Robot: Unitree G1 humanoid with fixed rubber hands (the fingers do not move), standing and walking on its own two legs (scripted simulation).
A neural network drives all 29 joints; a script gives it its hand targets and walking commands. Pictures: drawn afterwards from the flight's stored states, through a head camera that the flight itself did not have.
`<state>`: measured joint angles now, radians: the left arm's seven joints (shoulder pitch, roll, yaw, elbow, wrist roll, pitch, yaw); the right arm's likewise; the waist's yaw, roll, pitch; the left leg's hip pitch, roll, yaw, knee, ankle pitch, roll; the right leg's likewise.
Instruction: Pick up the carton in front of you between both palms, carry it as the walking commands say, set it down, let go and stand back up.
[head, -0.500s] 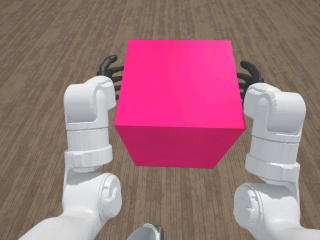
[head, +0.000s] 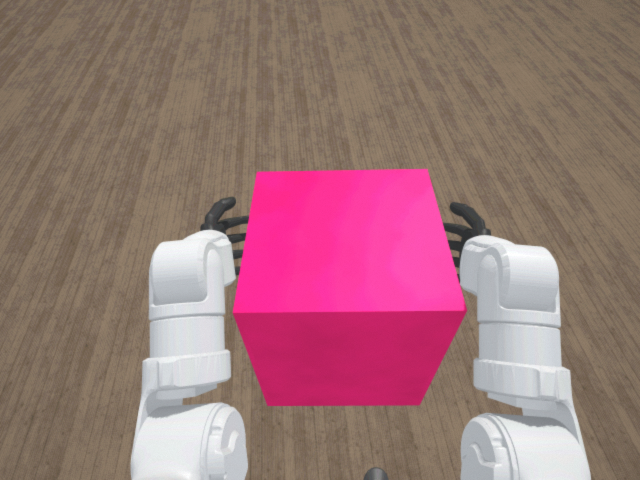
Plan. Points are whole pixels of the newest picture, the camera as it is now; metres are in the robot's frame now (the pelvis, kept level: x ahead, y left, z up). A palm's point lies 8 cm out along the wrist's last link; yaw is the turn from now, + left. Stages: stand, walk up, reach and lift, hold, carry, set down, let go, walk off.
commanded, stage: carry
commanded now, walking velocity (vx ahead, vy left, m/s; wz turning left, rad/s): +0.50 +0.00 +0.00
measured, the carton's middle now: (342, 294) +0.35 +0.00 +0.03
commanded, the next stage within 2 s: none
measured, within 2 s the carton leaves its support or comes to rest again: neither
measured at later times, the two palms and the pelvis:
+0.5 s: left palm (228, 139) +0.59 +0.18 +0.09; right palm (419, 140) +0.59 -0.12 +0.09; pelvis +0.33 +0.03 -0.01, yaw +0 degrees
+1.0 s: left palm (265, 66) +0.83 +0.15 +0.08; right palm (415, 71) +0.84 -0.15 +0.07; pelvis +0.57 +0.00 +0.00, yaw +1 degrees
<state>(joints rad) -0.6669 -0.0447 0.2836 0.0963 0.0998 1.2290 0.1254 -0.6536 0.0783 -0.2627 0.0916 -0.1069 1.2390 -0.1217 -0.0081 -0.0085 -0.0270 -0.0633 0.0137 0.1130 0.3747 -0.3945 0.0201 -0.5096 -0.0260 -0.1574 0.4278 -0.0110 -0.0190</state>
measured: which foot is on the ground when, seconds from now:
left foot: down 0.00-0.04, up 0.06-0.40, down 0.42-0.86, up 0.88-0.96, down 0.98-1.00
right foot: up 0.00-0.00, down 0.02-0.44, up 0.46-0.80, down 0.82-1.00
